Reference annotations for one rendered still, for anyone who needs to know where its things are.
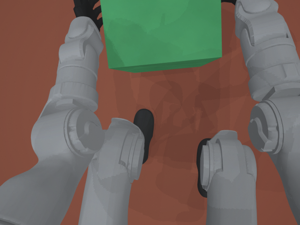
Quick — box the left robot forearm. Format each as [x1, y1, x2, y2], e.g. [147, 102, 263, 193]
[38, 16, 104, 119]

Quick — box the left robot hand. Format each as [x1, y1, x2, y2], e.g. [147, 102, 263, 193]
[74, 0, 103, 31]

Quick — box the robot right thigh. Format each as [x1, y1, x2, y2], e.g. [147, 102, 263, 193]
[200, 138, 257, 225]

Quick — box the robot right shin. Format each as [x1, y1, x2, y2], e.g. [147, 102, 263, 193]
[202, 130, 257, 191]

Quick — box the right robot forearm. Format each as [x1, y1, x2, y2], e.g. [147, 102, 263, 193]
[234, 0, 300, 102]

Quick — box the right robot upper arm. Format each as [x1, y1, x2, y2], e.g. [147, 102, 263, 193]
[248, 96, 300, 225]

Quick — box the left robot upper arm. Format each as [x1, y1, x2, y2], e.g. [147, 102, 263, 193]
[0, 107, 105, 225]

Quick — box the carton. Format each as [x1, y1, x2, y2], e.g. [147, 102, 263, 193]
[100, 0, 222, 73]

